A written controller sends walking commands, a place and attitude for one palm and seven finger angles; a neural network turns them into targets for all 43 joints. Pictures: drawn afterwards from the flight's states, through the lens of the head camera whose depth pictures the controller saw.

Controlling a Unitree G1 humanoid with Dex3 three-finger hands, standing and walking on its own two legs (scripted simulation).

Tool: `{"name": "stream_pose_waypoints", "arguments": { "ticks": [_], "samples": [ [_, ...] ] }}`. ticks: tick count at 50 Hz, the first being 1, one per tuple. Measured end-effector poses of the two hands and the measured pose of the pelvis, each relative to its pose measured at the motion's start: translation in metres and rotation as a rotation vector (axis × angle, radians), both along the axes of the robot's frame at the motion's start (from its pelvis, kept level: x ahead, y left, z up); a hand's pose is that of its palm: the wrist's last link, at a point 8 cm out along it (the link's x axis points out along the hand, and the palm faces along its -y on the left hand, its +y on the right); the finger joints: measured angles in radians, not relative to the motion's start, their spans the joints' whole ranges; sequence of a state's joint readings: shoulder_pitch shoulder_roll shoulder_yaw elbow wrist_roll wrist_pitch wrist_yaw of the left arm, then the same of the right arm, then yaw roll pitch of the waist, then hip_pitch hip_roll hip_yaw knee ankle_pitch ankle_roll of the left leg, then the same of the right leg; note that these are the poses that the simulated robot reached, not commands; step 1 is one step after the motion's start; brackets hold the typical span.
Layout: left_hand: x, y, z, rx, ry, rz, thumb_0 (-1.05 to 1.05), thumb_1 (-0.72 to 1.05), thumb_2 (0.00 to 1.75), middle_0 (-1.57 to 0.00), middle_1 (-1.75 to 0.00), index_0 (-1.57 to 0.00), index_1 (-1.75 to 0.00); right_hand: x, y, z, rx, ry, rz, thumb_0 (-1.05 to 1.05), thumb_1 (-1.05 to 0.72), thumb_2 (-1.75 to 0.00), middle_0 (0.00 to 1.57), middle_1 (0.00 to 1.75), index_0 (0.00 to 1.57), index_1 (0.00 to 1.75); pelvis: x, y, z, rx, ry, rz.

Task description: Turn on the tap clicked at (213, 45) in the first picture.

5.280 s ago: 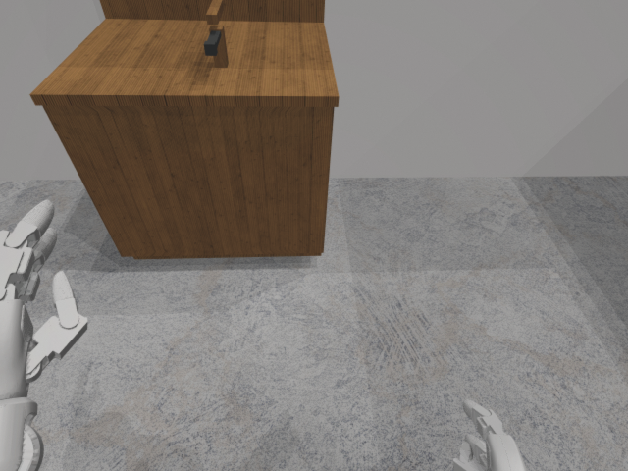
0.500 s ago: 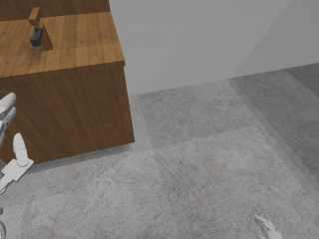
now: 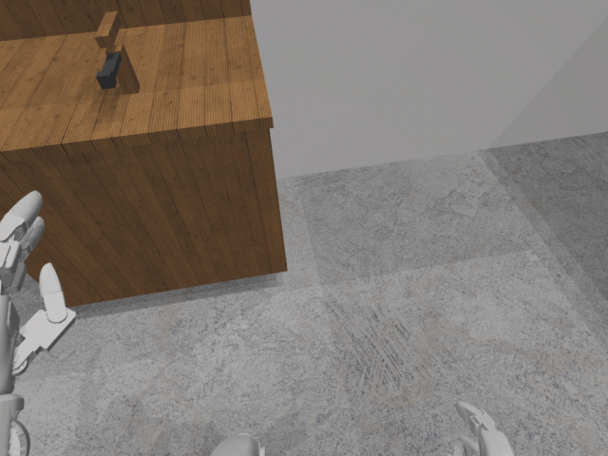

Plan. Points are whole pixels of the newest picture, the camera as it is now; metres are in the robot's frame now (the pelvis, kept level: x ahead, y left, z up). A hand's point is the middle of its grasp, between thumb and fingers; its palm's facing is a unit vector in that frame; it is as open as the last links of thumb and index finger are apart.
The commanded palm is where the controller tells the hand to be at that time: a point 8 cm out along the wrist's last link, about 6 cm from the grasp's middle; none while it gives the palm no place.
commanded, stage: take the last steps up to it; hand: left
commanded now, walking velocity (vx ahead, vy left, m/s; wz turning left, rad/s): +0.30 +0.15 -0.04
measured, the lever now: (106, 79) +0.79 +0.47 +0.09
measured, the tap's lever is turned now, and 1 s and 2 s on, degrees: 0 0 0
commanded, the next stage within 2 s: come to a stop and stand still in 1.22 s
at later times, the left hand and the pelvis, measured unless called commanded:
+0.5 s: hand (89, 209) +0.34 +0.26 +0.17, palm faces +0.37 -0.79 -0.49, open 7.4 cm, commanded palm +0.29 +0.31 +0.17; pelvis +0.11 +0.04 -0.02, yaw -2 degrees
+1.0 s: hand (89, 131) +0.48 +0.32 +0.18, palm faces +0.33 -0.86 -0.40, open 7.4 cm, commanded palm +0.42 +0.37 +0.17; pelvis +0.23 +0.11 -0.01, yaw -5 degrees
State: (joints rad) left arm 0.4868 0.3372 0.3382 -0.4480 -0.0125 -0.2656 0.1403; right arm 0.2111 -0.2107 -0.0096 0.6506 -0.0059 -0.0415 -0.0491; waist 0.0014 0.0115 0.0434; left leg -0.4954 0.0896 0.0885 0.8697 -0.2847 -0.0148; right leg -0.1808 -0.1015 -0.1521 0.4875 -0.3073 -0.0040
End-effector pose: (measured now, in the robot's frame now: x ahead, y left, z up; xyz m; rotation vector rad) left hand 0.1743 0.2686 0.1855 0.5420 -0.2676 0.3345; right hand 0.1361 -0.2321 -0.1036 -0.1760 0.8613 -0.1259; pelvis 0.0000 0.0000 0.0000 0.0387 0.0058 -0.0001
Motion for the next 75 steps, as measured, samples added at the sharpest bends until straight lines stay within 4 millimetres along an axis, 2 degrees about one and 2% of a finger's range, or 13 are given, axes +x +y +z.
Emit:
{"name": "stream_pose_waypoints", "arguments": {
  "ticks": [7,11,19,26,31,37,42,46,54,58,61,69,75],
  "samples": [
    [0.038,0.034,-0.004,-0.002,-0.076,-0.017,0.02,0.89,0.89,-0.21,-0.30,-0.21,-0.30,0.043,0.007,0.008,-0.107,-0.061,-0.024,0.01,-0.90,-0.90,0.20,0.30,0.20,0.30,0.036,0.035,-0.015,-0.016,-0.006,-0.022],
    [0.072,0.049,-0.007,-0.005,-0.108,-0.038,0.02,0.89,0.89,-0.21,-0.30,-0.21,-0.30,0.066,0.028,0.009,-0.068,-0.109,-0.067,0.01,-0.91,-0.90,0.20,0.30,0.20,0.30,0.048,0.044,-0.018,-0.008,-0.012,-0.027],
    [0.103,0.030,0.016,0.056,-0.078,-0.111,0.02,0.89,0.89,-0.21,-0.30,-0.21,-0.30,0.092,0.065,0.003,0.062,-0.125,-0.060,0.01,-0.90,-0.90,0.20,0.30,0.20,0.30,0.086,0.045,-0.010,-0.021,0.011,-0.055],
    [0.131,0.037,0.004,0.044,-0.043,-0.028,0.02,0.89,0.89,-0.21,-0.30,-0.21,-0.30,0.115,0.054,-0.027,0.066,-0.012,-0.026,0.01,-0.90,-0.90,0.21,0.30,0.20,0.30,0.119,0.042,-0.018,-0.018,-0.011,-0.037],
    [0.156,0.046,-0.004,-0.009,0.007,-0.010,0.02,0.89,0.89,-0.21,-0.30,-0.21,-0.30,0.132,0.038,-0.011,0.001,0.024,-0.039,0.02,-0.90,-0.90,0.21,0.30,0.20,0.30,0.142,0.050,-0.004,-0.003,0.003,-0.029],
    [0.188,0.058,0.005,0.019,-0.023,-0.079,0.02,0.89,0.89,-0.21,-0.30,-0.21,-0.30,0.165,0.036,0.013,-0.094,-0.018,-0.064,0.01,-0.91,-0.90,0.20,0.30,0.20,0.30,0.174,0.071,-0.002,0.009,0.001,-0.043],
    [0.225,0.089,0.004,0.040,-0.146,-0.114,0.02,0.89,0.89,-0.21,-0.30,-0.22,-0.30,0.201,0.056,0.014,-0.128,-0.109,-0.124,0.01,-0.91,-0.90,0.20,0.30,0.20,0.30,0.204,0.099,-0.021,-0.009,-0.018,-0.074],
    [0.257,0.105,-0.001,-0.001,-0.145,-0.096,0.02,0.89,0.89,-0.21,-0.30,-0.21,-0.30,0.223,0.090,0.015,-0.051,-0.140,-0.129,0.01,-0.91,-0.90,0.20,0.30,0.19,0.30,0.217,0.105,-0.018,-0.018,-0.011,-0.073],
    [0.271,0.086,0.013,0.029,-0.099,-0.132,0.02,0.89,0.89,-0.21,-0.30,-0.21,-0.30,0.248,0.132,0.003,0.074,-0.128,-0.066,0.01,-0.90,-0.90,0.21,0.30,0.20,0.30,0.250,0.103,-0.011,-0.027,0.006,-0.086],
    [0.284,0.087,0.009,0.065,-0.079,-0.078,0.02,0.89,0.89,-0.21,-0.30,-0.21,-0.30,0.260,0.125,-0.018,0.084,-0.080,-0.043,0.01,-0.90,-0.90,0.21,0.30,0.20,0.30,0.267,0.098,-0.019,-0.033,-0.006,-0.074],
    [0.298,0.092,0.002,0.004,-0.058,-0.039,0.02,0.89,0.89,-0.21,-0.30,-0.21,-0.30,0.267,0.113,-0.020,0.057,-0.030,-0.037,0.01,-0.90,-0.90,0.21,0.30,0.20,0.30,0.277,0.100,-0.015,-0.021,-0.009,-0.075],
    [0.334,0.096,-0.005,-0.040,-0.039,-0.108,0.02,0.89,0.89,-0.21,-0.30,-0.21,-0.30,0.293,0.085,0.014,-0.091,-0.049,-0.086,0.02,-0.90,-0.90,0.20,0.30,0.20,0.30,0.304,0.115,-0.005,-0.010,-0.004,-0.084],
    [0.358,0.116,-0.003,-0.012,-0.086,-0.156,0.02,0.89,0.89,-0.21,-0.30,-0.21,-0.30,0.317,0.096,0.028,-0.124,-0.116,-0.131,0.01,-0.91,-0.90,0.20,0.30,0.20,0.30,0.320,0.129,-0.011,-0.021,-0.014,-0.106]
  ]
}}
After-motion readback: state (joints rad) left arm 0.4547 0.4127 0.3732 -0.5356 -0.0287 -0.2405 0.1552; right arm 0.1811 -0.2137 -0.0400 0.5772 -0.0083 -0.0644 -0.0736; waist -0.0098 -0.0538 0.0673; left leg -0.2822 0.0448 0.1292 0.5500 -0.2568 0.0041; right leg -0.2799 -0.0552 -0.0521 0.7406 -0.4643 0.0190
